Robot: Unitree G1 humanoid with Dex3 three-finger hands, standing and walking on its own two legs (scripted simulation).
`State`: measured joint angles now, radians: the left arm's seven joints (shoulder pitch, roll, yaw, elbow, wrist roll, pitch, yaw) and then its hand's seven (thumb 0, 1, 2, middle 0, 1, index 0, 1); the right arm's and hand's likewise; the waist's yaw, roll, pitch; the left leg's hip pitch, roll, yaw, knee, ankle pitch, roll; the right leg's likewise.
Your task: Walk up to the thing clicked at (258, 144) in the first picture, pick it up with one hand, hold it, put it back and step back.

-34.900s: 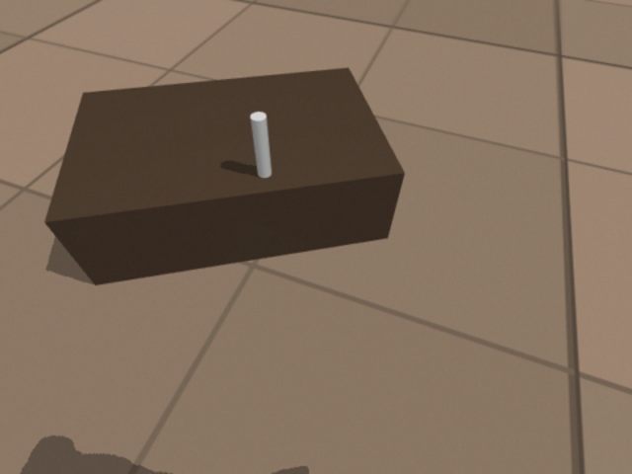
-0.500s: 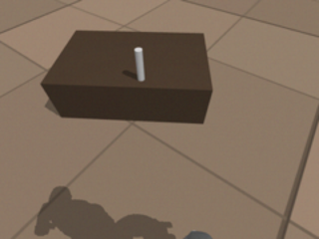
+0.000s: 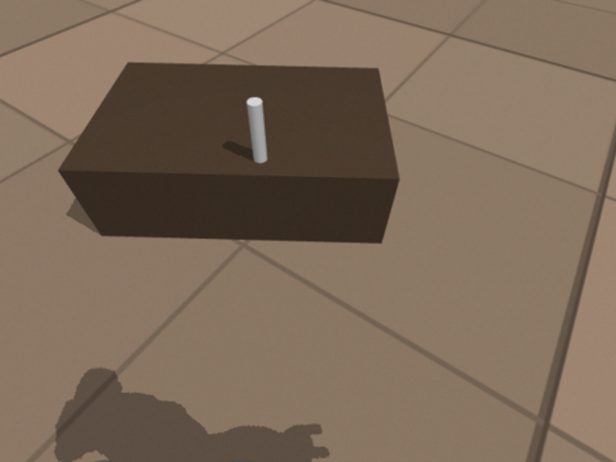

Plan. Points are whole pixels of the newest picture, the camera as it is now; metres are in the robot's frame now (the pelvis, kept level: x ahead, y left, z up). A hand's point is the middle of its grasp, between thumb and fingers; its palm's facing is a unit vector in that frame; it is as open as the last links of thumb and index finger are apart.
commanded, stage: step back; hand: left
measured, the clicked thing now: (257, 132) +1.08 +0.20 -0.29
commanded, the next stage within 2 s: stand in 0.30 s
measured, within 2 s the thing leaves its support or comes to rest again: neither
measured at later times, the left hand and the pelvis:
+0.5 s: hand out of the picture +0.13 +0.25 -0.13, palm faces -0.03 -0.94 -0.34, open 7.4 cm; pelvis +0.02 +0.01 +0.02, yaw -1 degrees
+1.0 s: hand out of the picture +0.07 +0.25 -0.13, palm faces -0.03 -0.94 -0.35, open 7.4 cm; pelvis +0.00 +0.00 +0.02, yaw +0 degrees
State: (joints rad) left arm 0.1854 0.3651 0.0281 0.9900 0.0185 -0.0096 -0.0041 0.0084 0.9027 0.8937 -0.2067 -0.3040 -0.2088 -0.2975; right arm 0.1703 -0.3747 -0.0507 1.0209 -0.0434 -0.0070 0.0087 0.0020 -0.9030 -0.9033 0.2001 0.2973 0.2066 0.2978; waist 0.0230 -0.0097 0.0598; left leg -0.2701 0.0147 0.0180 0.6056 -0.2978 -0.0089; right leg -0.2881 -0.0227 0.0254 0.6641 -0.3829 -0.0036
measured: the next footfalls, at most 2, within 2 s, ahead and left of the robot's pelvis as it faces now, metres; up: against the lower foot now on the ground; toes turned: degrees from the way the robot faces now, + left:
none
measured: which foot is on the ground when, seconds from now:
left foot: down 0.00-1.00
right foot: down 0.00-1.00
